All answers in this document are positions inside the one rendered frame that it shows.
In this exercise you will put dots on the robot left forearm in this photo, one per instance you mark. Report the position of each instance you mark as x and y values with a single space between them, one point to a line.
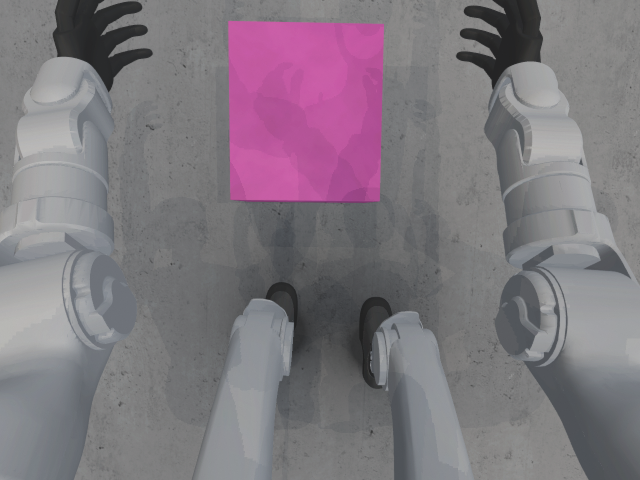
60 174

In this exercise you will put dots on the robot right shin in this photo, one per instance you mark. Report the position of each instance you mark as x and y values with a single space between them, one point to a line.
402 317

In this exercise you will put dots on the robot right upper arm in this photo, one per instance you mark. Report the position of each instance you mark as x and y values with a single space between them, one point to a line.
578 332

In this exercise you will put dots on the robot right forearm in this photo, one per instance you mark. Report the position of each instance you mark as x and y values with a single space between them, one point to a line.
545 185

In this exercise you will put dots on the carton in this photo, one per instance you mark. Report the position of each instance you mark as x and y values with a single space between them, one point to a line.
305 111

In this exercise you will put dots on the robot left upper arm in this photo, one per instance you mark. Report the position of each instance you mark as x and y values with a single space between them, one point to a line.
60 317

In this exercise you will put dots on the robot right thigh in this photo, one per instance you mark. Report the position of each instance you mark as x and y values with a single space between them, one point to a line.
428 442

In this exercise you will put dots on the robot right hand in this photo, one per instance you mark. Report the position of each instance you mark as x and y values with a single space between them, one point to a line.
520 41

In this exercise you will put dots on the robot left hand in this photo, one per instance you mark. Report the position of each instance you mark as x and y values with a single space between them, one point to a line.
78 35

